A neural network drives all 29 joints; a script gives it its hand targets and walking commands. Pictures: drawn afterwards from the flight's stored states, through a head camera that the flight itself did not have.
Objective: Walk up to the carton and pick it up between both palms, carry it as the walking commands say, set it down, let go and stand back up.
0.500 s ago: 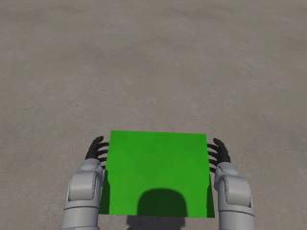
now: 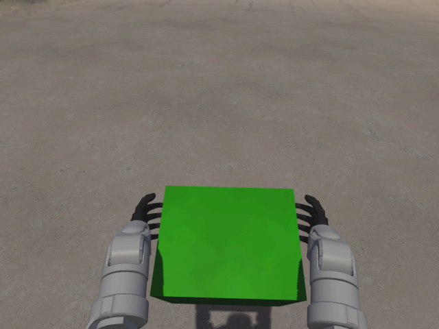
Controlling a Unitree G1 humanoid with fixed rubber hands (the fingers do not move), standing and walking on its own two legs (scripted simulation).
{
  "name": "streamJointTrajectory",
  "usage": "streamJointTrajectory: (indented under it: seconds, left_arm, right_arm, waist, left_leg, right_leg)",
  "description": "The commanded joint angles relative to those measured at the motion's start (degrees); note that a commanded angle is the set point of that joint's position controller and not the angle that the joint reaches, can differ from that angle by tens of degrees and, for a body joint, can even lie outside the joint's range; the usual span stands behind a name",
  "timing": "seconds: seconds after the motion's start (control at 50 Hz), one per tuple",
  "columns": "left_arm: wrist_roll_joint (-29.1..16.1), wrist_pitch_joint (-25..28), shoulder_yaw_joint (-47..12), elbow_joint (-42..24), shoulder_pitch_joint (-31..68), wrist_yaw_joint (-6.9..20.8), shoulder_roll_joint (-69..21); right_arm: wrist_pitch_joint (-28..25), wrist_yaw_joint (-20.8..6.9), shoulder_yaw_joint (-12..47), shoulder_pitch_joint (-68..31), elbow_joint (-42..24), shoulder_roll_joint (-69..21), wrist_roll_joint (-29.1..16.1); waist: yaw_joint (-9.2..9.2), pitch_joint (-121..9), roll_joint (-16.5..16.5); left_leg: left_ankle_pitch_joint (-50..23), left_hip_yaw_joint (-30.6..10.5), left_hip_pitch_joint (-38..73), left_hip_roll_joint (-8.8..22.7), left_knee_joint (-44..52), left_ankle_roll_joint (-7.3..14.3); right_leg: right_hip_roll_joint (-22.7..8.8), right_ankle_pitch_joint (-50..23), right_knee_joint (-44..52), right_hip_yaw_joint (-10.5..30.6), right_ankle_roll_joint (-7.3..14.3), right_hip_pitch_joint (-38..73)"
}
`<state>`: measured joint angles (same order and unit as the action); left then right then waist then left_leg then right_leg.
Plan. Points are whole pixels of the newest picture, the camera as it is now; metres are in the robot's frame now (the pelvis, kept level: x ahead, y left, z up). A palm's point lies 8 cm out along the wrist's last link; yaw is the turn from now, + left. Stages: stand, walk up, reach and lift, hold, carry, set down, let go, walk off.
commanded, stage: hold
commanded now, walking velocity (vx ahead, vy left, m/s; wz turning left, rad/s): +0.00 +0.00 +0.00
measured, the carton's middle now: (227, 251) +0.31 -0.03 -0.04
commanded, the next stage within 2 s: set down in 0.44 s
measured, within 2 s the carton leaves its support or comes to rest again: neither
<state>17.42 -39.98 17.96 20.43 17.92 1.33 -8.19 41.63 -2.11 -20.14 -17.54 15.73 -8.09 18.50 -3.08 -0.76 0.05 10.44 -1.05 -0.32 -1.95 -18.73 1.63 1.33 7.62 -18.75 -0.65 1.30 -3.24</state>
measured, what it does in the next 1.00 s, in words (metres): stands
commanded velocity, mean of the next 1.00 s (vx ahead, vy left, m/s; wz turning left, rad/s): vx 0.00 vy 0.00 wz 0.00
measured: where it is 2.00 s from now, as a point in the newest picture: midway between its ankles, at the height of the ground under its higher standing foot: outside the picture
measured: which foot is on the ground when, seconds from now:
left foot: down 0.00-1.00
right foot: down 0.00-1.00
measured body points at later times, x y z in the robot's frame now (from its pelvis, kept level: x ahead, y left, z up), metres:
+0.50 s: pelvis +0.02 +0.01 +0.00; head -0.02 +0.01 +0.45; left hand +0.31 +0.16 +0.03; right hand +0.29 -0.19 +0.04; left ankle +0.01 +0.11 -0.75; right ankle +0.04 -0.10 -0.75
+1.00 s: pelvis +0.00 +0.02 -0.02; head +0.03 +0.02 +0.43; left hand +0.33 +0.15 -0.04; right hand +0.30 -0.20 -0.03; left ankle +0.01 +0.11 -0.75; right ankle +0.04 -0.10 -0.75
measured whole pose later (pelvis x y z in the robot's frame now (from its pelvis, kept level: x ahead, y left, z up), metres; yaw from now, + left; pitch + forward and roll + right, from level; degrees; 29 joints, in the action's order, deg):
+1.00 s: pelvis +0.00 +0.02 -0.02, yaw +0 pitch +5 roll +0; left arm 17.6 -25.0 19.6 28.9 20.2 -1.5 -10.0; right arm 26.6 -4.3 -25.8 -19.3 25.5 -6.3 19.2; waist -4.7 -2.0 0.8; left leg 15.6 0.1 -22.5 -3.6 -32.8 3.4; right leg -0.1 12.0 -31.7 0.3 0.0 -25.0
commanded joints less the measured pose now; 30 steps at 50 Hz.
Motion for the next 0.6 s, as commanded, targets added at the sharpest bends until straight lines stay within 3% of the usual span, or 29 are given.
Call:
streamJointTrajectory:
  seconds: [0.0, 0.1, 0.16, 0.42, 0.44, 0.58]
  left_arm:
    - [-16.1, 3.2, -29.6, -4.0, 34.7, 16.9, -46.8]
    - [-17.4, 4.0, -32.3, -6.0, 34.5, 18.5, -46.0]
    - [-17.6, 4.2, -33.1, -7.1, 33.6, 18.7, -45.6]
    - [-17.5, 1.9, -37.4, -13.1, 22.6, 15.2, -48.4]
    - [-16.2, 2.8, -37.3, -11.8, 21.1, 14.9, -48.7]
    - [-15.3, 6.4, -34.8, -5.9, 22.1, 13.7, -51.2]
  right_arm:
    - [-0.2, -14.7, 31.8, -27.7, 1.6, -51.6, -15.9]
    - [-0.6, -12.4, 33.2, -25.3, -1.8, -53.1, -16.1]
    - [-0.6, -11.8, 34.5, -25.1, -3.1, -53.6, -17.1]
    - [-0.8, -13.5, 38.4, -20.1, -8.8, -49.0, -18.6]
    - [-1.3, -13.5, 36.0, -16.6, -6.6, -49.7, -16.1]
    - [-4.9, -15.0, 32.9, -19.7, -3.8, -46.6, -14.7]
  waist:
    - [0.91, -9.8, -2.9]
    - [-0.38, -11.7, -3.1]
    - [0.12, -12.6, -3.1]
    - [0.93, -13.9, -0.6]
    - [-2.39, -13.6, 0.0]
    - [-2.43, -11.9, 0.9]
  left_leg:
    - [-0.2, -4.7, -3.7, -2.1, 4.0, 1.8]
    - [-1.3, -5.1, -3.7, -2.9, 3.0, 2.0]
    - [-1.9, -5.4, -4.1, -3.0, 2.6, 2.1]
    - [-12.5, -6.2, -2.6, -2.0, 2.8, 0.8]
    - [-11.9, -6.4, -2.2, -1.0, 2.1, -0.5]
    - [-9.4, -7.3, -6.9, -0.6, 0.5, -1.2]
  right_leg:
    - [0.1, -0.1, 4.9, 6.7, -3.4, 5.5]
    - [-0.5, -1.8, 5.4, 8.1, -4.1, 7.3]
    - [-0.5, -2.9, 5.0, 8.3, -4.2, 8.2]
    - [1.8, -13.2, 2.3, 6.1, -2.4, 8.6]
    - [2.1, -14.1, 1.8, 5.0, -0.9, 7.9]
    - [2.3, -10.3, -1.1, 4.9, 0.3, 4.3]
